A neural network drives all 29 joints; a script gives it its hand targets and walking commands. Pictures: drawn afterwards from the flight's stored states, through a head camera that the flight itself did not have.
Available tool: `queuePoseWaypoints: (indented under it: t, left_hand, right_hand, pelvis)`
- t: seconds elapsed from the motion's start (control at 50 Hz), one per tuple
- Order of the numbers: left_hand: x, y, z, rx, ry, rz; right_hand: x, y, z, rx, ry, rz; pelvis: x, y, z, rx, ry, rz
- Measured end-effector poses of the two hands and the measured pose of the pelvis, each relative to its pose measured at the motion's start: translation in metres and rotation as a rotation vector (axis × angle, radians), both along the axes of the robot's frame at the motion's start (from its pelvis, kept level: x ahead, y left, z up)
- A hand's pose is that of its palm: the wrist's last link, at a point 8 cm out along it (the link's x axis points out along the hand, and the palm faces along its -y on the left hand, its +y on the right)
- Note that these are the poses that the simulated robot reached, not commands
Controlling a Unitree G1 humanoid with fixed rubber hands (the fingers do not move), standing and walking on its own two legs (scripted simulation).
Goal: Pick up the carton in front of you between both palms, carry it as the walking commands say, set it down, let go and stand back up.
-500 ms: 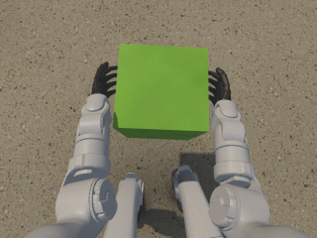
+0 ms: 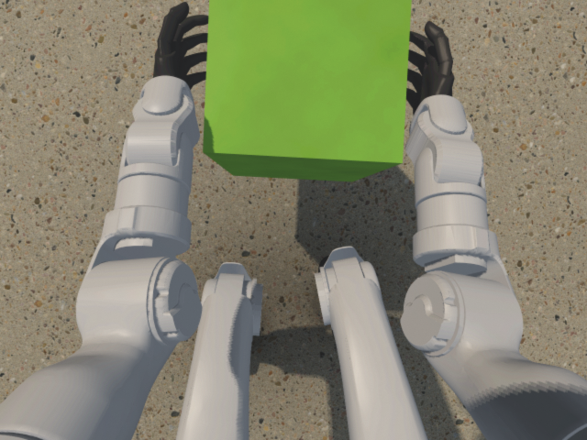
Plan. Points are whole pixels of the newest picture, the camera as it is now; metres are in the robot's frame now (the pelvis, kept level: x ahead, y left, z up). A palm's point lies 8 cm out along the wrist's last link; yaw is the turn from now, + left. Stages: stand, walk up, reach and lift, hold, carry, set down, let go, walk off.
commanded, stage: set down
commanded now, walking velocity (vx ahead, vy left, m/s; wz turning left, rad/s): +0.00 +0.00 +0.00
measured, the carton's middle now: (300, 99) +0.52 -0.05 -0.19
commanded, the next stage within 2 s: none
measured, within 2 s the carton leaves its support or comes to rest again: rests again in 0.88 s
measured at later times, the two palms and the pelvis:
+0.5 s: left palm (209, 88) +0.57 +0.08 -0.26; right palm (396, 104) +0.52 -0.21 -0.26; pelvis -0.01 +0.00 -0.09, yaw +2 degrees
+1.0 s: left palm (212, 95) +0.57 +0.08 -0.29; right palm (393, 113) +0.51 -0.22 -0.29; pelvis -0.01 +0.00 -0.12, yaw +1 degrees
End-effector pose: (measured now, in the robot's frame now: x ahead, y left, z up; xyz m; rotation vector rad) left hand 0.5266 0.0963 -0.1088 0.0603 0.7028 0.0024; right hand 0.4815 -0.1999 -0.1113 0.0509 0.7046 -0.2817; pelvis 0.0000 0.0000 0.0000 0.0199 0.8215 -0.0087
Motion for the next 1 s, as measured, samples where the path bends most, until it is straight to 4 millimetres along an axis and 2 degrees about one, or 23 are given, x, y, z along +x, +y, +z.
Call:
queuePoseWaypoints:
  t: [0.22, 0.42, 0.52, 0.68, 0.9, 1.0]
  left_hand:
    - [0.02, -0.007, -0.069, 0.019, 0.013, -0.024]
    - [0.037, -0.013, -0.134, 0.031, 0.025, -0.047]
    - [0.042, -0.014, -0.158, 0.025, 0.042, -0.048]
    - [0.047, -0.01, -0.172, 0.02, 0.04, -0.058]
    - [0.04, -0.013, -0.181, 0.023, 0.061, -0.076]
    - [0.04, -0.013, -0.182, 0.021, 0.054, -0.077]
  right_hand:
    - [0.016, -0.007, -0.069, -0.012, 0.018, 0.003]
    - [0.031, -0.013, -0.134, -0.016, 0.033, 0.0]
    - [0.036, -0.014, -0.155, -0.026, 0.051, 0.007]
    - [0.043, -0.012, -0.164, -0.023, 0.049, 0.011]
    - [0.028, -0.016, -0.178, -0.012, 0.074, 0.028]
    - [0.028, -0.017, -0.18, -0.001, 0.065, 0.04]
  pelvis:
    - [-0.009, -0.002, -0.045, 0.002, -0.01, 0.008]
    - [-0.01, -0.002, -0.084, 0.001, -0.051, 0.014]
    - [-0.007, -0.003, -0.096, -0.006, -0.087, 0.035]
    - [-0.001, -0.001, -0.108, -0.028, -0.091, 0.046]
    - [-0.006, 0.004, -0.114, -0.034, -0.131, 0.051]
    - [-0.011, 0.004, -0.118, -0.035, -0.17, 0.053]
